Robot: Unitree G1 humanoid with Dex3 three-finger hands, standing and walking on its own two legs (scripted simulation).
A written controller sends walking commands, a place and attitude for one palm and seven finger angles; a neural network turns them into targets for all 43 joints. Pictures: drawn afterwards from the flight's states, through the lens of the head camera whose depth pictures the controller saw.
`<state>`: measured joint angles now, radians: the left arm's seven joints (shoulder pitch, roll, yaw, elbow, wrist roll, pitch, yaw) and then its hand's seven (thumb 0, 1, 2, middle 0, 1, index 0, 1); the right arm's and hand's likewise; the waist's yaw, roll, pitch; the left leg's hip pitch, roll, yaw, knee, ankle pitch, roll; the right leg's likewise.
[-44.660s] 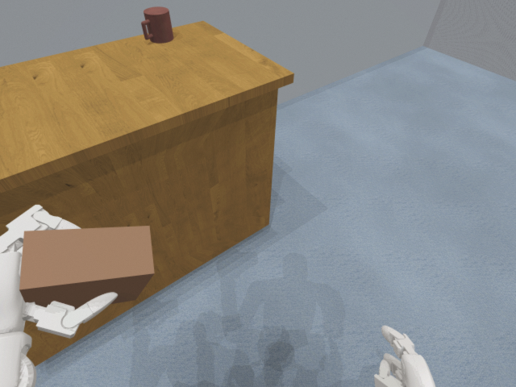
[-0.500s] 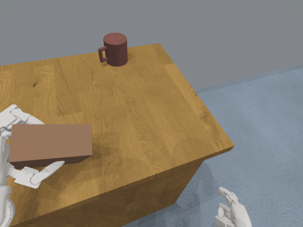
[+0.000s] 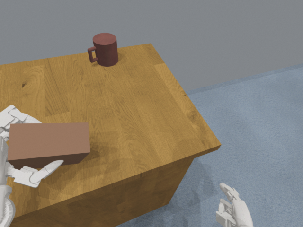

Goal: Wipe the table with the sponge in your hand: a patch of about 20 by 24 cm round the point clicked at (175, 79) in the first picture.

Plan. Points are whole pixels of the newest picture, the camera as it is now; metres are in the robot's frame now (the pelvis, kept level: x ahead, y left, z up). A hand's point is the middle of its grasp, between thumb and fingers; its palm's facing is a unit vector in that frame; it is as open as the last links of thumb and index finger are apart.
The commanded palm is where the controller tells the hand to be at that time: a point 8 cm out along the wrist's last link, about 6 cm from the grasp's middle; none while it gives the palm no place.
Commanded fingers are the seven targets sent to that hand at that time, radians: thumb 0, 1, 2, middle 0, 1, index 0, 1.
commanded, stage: shuffle to correct the standing spot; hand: left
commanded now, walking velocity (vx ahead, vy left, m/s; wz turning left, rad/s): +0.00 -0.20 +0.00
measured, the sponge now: (62, 146) +0.24 +0.21 +0.13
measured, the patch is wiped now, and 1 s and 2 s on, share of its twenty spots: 0.00 0.00 0.00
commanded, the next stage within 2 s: none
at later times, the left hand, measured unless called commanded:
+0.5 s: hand (68, 145) +0.23 +0.19 +0.16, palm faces +0.35 -0.86 -0.37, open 9.9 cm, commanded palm +0.17 +0.23 +0.17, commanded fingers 0.00 0.10 1.30 -1.20 -1.60 -1.20 -1.60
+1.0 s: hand (68, 149) +0.22 +0.19 +0.16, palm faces +0.35 -0.85 -0.38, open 9.9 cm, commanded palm +0.17 +0.23 +0.17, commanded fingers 0.00 0.10 1.30 -1.20 -1.60 -1.20 -1.60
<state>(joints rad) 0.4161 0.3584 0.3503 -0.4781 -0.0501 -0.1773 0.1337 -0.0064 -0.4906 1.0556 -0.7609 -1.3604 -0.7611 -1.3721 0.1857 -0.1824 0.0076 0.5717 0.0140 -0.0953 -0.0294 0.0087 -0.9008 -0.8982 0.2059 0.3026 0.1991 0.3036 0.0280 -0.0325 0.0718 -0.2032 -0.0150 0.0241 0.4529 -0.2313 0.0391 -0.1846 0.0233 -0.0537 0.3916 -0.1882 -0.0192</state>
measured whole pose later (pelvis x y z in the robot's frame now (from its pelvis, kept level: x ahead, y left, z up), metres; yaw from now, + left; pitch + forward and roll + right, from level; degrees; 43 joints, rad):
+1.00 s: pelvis +0.01 -0.05 -0.01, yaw +0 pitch +0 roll -1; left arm 0.50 0.39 0.37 -0.58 -0.10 -0.13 0.13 -0.01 -0.49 1.06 -0.76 -1.36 -0.76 -1.37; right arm 0.18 -0.19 0.00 0.57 0.02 -0.05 -0.04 0.01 -0.90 -0.90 0.21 0.30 0.20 0.30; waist 0.01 -0.01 0.07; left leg -0.27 0.06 -0.01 0.56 -0.29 -0.04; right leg -0.24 0.10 -0.09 0.47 -0.24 -0.10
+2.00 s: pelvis +0.00 -0.06 -0.01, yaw +0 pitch +0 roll -1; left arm 0.50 0.39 0.36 -0.57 -0.09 -0.11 0.14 -0.01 -0.49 1.06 -0.76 -1.36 -0.76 -1.37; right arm 0.20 -0.20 0.00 0.57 0.02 -0.04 -0.04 0.01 -0.90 -0.90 0.21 0.30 0.20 0.30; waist 0.00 -0.01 0.06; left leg -0.25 0.06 -0.02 0.53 -0.27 -0.04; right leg -0.22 0.10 -0.10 0.44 -0.22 -0.10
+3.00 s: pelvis +0.01 -0.05 -0.01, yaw +0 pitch +1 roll -1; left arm 0.51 0.40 0.36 -0.57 -0.10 -0.09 0.14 -0.01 -0.49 1.06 -0.76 -1.36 -0.76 -1.37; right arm 0.18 -0.20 0.00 0.56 0.03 -0.02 -0.04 0.01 -0.90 -0.90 0.21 0.30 0.20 0.30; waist 0.00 0.01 0.06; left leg -0.25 0.06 -0.01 0.53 -0.28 -0.04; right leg -0.22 0.10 -0.08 0.43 -0.23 -0.10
